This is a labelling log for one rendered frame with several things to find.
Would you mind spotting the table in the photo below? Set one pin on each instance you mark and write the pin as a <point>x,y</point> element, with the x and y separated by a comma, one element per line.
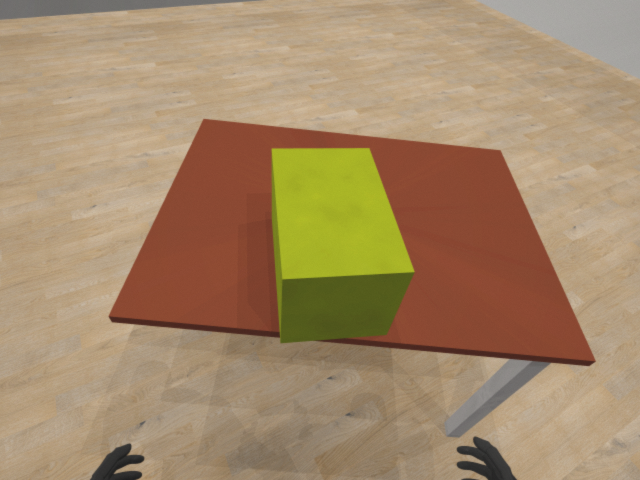
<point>483,284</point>

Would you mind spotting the right robot hand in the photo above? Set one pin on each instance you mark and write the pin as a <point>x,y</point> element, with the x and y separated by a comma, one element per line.
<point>496,469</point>

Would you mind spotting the left robot hand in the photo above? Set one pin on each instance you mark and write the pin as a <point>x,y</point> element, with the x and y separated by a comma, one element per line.
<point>116,460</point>

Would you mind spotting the carton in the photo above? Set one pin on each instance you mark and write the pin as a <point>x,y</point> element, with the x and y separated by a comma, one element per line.
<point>342,268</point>

